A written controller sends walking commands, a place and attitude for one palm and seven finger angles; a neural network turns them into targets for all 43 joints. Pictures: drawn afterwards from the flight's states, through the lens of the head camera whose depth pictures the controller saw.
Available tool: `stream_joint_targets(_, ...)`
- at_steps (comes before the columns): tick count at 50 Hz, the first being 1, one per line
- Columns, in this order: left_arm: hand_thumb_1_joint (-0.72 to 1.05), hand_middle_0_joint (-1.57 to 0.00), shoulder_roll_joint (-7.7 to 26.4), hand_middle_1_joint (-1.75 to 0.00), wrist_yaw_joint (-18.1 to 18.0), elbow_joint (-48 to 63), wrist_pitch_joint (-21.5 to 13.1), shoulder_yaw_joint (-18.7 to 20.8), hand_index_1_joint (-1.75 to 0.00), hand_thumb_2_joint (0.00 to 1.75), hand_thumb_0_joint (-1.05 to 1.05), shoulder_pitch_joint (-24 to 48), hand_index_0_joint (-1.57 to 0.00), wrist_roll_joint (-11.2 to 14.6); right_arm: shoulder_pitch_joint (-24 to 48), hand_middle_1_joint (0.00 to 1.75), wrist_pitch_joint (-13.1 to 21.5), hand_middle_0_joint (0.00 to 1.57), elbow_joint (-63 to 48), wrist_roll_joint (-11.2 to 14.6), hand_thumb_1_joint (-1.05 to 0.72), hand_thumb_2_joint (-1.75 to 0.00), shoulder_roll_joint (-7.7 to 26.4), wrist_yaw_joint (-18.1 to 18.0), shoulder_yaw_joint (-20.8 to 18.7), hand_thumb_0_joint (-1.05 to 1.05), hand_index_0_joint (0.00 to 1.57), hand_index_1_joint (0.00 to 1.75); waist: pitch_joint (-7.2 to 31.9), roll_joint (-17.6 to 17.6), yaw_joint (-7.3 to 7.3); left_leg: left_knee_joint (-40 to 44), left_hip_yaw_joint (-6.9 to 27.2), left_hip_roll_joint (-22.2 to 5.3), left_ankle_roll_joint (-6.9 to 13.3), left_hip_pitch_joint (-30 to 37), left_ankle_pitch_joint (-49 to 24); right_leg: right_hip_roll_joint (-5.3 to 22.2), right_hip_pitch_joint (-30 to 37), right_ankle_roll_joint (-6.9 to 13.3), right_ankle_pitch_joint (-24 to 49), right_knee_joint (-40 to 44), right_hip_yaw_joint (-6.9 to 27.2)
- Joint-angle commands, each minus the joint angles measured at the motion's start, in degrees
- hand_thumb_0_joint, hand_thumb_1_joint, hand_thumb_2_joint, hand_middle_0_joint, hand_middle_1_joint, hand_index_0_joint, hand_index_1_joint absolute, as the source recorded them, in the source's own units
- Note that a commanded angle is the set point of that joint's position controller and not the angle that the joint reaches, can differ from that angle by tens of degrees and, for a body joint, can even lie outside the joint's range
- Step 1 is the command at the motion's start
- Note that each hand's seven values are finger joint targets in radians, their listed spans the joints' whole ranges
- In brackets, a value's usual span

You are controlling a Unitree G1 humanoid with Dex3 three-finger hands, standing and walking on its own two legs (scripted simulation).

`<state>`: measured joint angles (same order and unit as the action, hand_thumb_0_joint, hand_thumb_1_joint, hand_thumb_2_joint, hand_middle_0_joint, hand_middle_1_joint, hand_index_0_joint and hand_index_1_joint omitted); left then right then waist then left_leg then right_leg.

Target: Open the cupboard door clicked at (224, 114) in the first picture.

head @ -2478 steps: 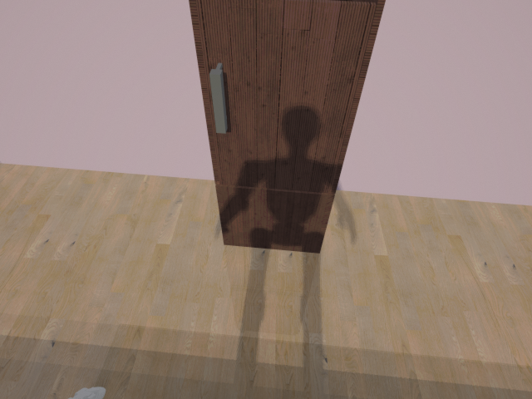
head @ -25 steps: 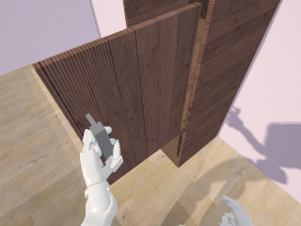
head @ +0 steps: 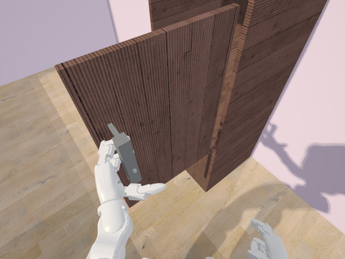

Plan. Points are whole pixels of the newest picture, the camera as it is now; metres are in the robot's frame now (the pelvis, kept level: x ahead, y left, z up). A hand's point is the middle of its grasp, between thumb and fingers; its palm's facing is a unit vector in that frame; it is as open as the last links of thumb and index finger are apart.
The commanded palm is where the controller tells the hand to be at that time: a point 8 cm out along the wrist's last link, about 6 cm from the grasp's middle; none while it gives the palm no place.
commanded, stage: open thumb and fingers to let go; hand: left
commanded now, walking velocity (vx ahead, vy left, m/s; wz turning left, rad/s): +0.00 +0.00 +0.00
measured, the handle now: (124, 155) +0.34 +0.14 +0.06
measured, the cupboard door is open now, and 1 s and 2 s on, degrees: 89 90 90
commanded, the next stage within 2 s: slide the hand sideways off the handle in 0.24 s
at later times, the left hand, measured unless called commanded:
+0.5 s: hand (130, 182) +0.27 +0.11 +0.06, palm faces -0.05 -0.99 -0.09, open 16.0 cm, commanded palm +0.25 +0.15 +0.06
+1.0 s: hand (115, 200) +0.23 +0.13 +0.06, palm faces -0.07 -1.00 -0.03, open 16.3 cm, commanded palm +0.21 +0.19 +0.06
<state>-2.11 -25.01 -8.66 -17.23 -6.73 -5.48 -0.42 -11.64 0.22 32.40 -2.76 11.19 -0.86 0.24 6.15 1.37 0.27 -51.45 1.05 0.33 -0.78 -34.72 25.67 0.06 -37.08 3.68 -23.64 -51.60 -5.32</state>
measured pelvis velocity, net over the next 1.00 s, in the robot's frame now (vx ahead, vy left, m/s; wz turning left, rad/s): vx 0.00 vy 0.03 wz -0.02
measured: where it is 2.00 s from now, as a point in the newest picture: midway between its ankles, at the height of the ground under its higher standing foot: outside the picture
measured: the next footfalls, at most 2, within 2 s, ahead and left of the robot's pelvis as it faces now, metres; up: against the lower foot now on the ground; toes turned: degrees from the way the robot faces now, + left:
none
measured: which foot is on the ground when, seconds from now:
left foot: down 0.00-1.00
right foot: down 0.00-1.00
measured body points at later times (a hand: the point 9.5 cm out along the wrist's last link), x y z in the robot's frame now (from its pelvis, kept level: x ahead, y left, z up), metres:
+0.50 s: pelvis +0.00 +0.02 +0.00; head +0.03 +0.01 +0.44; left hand +0.27 +0.16 +0.06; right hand +0.16 -0.20 -0.10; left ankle +0.00 +0.13 -0.69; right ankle +0.02 -0.08 -0.69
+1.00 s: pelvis +0.00 +0.03 -0.01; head +0.04 +0.02 +0.44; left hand +0.23 +0.19 +0.06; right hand +0.18 -0.20 -0.09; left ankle +0.00 +0.13 -0.69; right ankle +0.02 -0.08 -0.69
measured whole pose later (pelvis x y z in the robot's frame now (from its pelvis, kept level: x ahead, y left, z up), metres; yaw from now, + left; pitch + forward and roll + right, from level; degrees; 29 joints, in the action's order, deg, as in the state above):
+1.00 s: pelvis +0.00 +0.03 -0.01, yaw -1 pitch +10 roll -1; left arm 8.1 3.2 9.0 -16.4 -5.0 -22.6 6.7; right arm -15.3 4.2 25.0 0.9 12.4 -0.8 1.8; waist 6.2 2.1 0.1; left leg -56.9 -0.1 0.7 1.3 -37.7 28.9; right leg 0.5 -39.5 1.7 -25.5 -55.4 -4.2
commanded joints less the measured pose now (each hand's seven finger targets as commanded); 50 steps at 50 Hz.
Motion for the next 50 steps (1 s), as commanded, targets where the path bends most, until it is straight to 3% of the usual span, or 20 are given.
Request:
stream_joint_targets(1,-0.5,-0.23,-0.6,-0.8,-1.1,14.3,-4.1,-0.3,-0.8,0.3,0.0,9.7,-0.23,-1.5,4.1,0.3,2.8,0.2,-9.4,-0.3,-0.9,-0.9,5.3,0.1,-1.8,0.0,0.2,0.3,13.1,-3.5,-0.07,5.5,-0.4,0.9,1.7,1.5,-10.4,1.1,11.1,-2.0,12.2,8.4,4.6)
stream_joint_targets(4,-0.5,-0.21,-1.9,-0.65,-2.1,14.7,-3.1,-2.1,-0.65,0.3,0.0,9.5,-0.21,-2.6,3.9,0.3,2.6,0.2,-9.8,-0.4,-0.9,-0.9,5.3,0.4,-1.7,0.0,0.2,0.3,12.3,-3.1,-0.34,5.7,0.0,0.7,1.6,1.7,-10.7,0.7,10.0,-1.7,11.9,7.7,3.6)
stream_joint_targets(7,-0.5,-0.18,-1.0,-0.5,-3.3,14.7,-2.3,-1.6,-0.5,0.3,0.0,11.7,-0.18,-3.5,3.9,0.3,2.4,0.2,-9.9,-0.5,-0.9,-0.9,5.5,0.2,-1.6,0.0,0.2,0.3,11.3,-4.3,-0.69,5.9,0.5,0.6,1.6,1.1,-9.6,0.6,9.3,-1.6,9.8,7.8,3.3)
stream_joint_targets(11,-0.5,-0.15,-1.7,-0.3,-4.5,13.9,-1.4,-1.4,-0.3,0.3,0.0,10.8,-0.15,-3.7,4.2,0.3,2.1,0.2,-10.0,-0.6,-0.9,-0.9,5.0,0.1,-1.4,0.0,0.2,0.3,12.3,-4.2,0.13,6.0,0.2,0.7,1.4,1.1,-9.5,0.5,9.8,-1.5,9.6,7.7,3.2)
stream_joint_targets(15,-0.5,-0.15,-3.4,-0.3,-4.6,13.4,-0.7,-2.7,-0.3,0.3,0.0,13.5,-0.15,-3.0,4.8,0.3,1.7,0.2,-9.8,-0.5,-0.9,-0.9,5.0,0.0,-1.1,0.0,0.2,0.3,10.8,-4.3,-0.62,6.4,0.5,0.6,1.4,1.2,-8.5,0.4,8.6,-1.6,7.8,8.1,2.8)
stream_joint_targets(17,-0.5,-0.15,-2.5,-0.3,-4.9,13.0,-0.4,-2.1,-0.3,0.3,0.0,13.8,-0.15,-3.1,4.7,0.3,1.6,0.2,-9.6,-0.5,-0.9,-0.9,5.2,-0.1,-1.1,0.0,0.2,0.3,10.7,-4.3,-0.62,6.4,0.8,0.5,1.4,1.3,-8.7,0.2,8.6,-1.4,7.7,8.1,2.7)
stream_joint_targets(18,-0.5,-0.15,3.3,-0.3,6.5,12.8,-2.6,-11.9,-0.3,0.3,0.0,13.1,-0.15,-9.5,1.3,0.3,1.8,0.2,-7.7,-0.3,-0.9,-0.9,7.4,0.1,-1.2,0.0,0.2,0.3,10.2,-5.8,-5.1,4.8,0.4,0.3,2.2,3.0,-10.4,0.7,6.1,-1.7,12.6,6.8,4.2)
stream_joint_targets(19,-0.5,-0.15,7.1,-0.3,12.6,15.4,-4.8,-7.1,-0.3,0.3,0.0,14.6,-0.15,-7.4,0.8,0.3,2.0,0.2,-9.0,0.2,-0.9,-0.9,7.1,-0.1,-1.7,0.0,0.2,0.3,13.1,-4.0,-3.31,4.5,0.6,0.3,2.4,2.6,-11.6,0.9,7.9,-1.3,15.0,6.0,4.2)
stream_joint_targets(20,-0.5,-0.15,8.3,-0.3,17.4,16.9,-6.0,-7.1,-0.3,0.3,0.0,13.9,-0.15,-6.1,1.3,0.3,2.3,0.2,-9.6,0.5,-0.9,-0.9,7.2,-0.4,-1.7,0.0,0.2,0.3,14.8,-1.9,-2.64,4.5,0.4,0.5,2.4,3.5,-12.1,1.0,9.1,-1.2,15.9,5.8,4.8)
stream_joint_targets(22,-0.5,-0.15,6.7,-0.3,26.3,18.4,-6.5,-9.6,-0.3,0.3,0.0,13.1,-0.15,-1.4,1.2,0.3,3.7,0.2,-11.0,2.0,-0.9,-0.9,7.3,-0.6,-1.4,0.0,0.2,0.3,14.2,0.2,-3.42,4.9,0.7,0.6,2.4,4.9,-12.1,0.7,9.0,-1.1,15.6,6.1,4.6)
stream_joint_targets(23,-0.5,-0.15,7.0,-0.3,29.9,17.5,-6.0,-8.4,-0.3,0.3,0.0,11.1,-0.15,1.9,1.3,0.3,4.3,0.2,-11.6,2.6,-0.9,-0.9,7.3,-0.8,-1.1,0.0,0.2,0.3,12.6,-1.3,-3.34,5.4,1.1,0.6,2.3,4.5,-11.1,0.4,9.0,-1.2,14.4,6.6,4.2)
stream_joint_targets(25,-0.5,-0.15,5.8,-0.3,32.4,19.0,-4.2,-6.2,-0.3,0.3,0.0,9.5,-0.15,7.7,2.3,0.3,5.4,0.2,-13.0,3.7,-0.9,-0.9,7.3,-1.3,-0.7,0.0,0.2,0.3,11.3,-2.5,-2.61,6.2,1.5,0.7,2.1,3.7,-8.1,0.1,8.8,-1.5,10.3,7.6,3.1)
stream_joint_targets(26,-0.5,-0.15,6.3,-0.3,32.0,18.4,-3.3,-3.7,-0.3,0.3,0.0,7.6,-0.15,9.4,2.5,0.3,5.9,0.2,-13.3,3.9,-0.9,-0.9,7.3,-1.4,-0.7,0.0,0.2,0.3,10.4,-3.7,-1.86,6.5,1.6,0.7,2.0,3.0,-7.0,-0.1,8.5,-1.7,8.4,8.0,2.9)
stream_joint_targets(28,-0.5,-0.15,6.9,-0.3,29.7,18.4,-2.4,-1.2,-0.3,0.3,0.0,5.0,-0.15,9.8,2.7,0.3,6.5,0.2,-13.7,3.9,-0.9,-0.9,7.5,-1.1,-0.6,0.0,0.2,0.3,8.6,-3.9,-0.9,7.1,1.9,0.9,1.7,2.2,-6.6,-0.1,7.7,-1.6,6.8,7.4,2.0)
stream_joint_targets(33,-0.5,-0.15,10.5,-0.3,24.8,21.9,-2.6,2.3,-0.3,0.3,0.0,-0.5,-0.15,5.7,1.6,0.3,6.6,0.2,-14.9,3.1,-0.9,-0.9,7.5,0.0,-1.1,0.0,0.2,0.3,10.1,-3.0,0.24,6.1,1.1,0.8,1.7,1.3,-8.2,0.0,7.5,-1.4,7.8,5.6,2.5)
stream_joint_targets(38,-0.5,-0.15,10.4,-0.3,25.4,25.1,-3.2,1.2,-0.3,0.3,0.0,-4.2,-0.15,5.0,1.4,0.3,6.2,0.2,-16.2,3.2,-0.9,-0.9,7.5,0.4,-1.0,0.0,0.2,0.3,8.4,-1.5,-0.52,5.4,0.8,0.6,1.6,-0.1,-7.0,-0.3,6.2,-1.4,6.9,5.1,2.8)
stream_joint_targets(42,-0.5,-0.15,12.0,-0.3,26.5,28.6,-3.4,3.0,-0.3,0.3,0.0,-6.8,-0.15,6.2,1.0,0.3,6.5,0.2,-16.8,3.3,-0.9,-0.9,7.7,-0.1,-1.2,0.0,0.2,0.3,10.8,-0.9,-0.21,4.6,0.9,0.7,1.7,0.2,-8.6,-0.6,7.3,-1.3,8.5,4.4,2.8)
stream_joint_targets(44,-0.5,-0.15,11.2,-0.3,27.4,29.4,-3.3,2.3,-0.3,0.3,0.0,-9.7,-0.15,6.9,0.6,0.3,6.8,0.2,-16.9,3.5,-0.9,-0.9,7.5,-0.1,-1.1,0.0,0.2,0.3,9.5,-0.9,-0.72,4.3,0.9,0.6,1.6,0.2,-9.3,-0.5,6.7,-1.5,9.7,4.3,2.5)
stream_joint_targets(50,-0.5,-0.15,13.7,-0.3,29.1,31.5,-3.3,5.2,-0.3,0.3,0.0,-13.9,-0.15,8.0,0.0,0.3,7.5,0.2,-17.2,3.5,-0.9,-0.9,7.9,-0.7,-1.3,0.0,0.2,0.3,9.1,-2.7,-0.98,2.9,0.9,0.8,1.7,-2.0,-8.4,-0.6,5.9,-1.9,9.1,3.9,2.9)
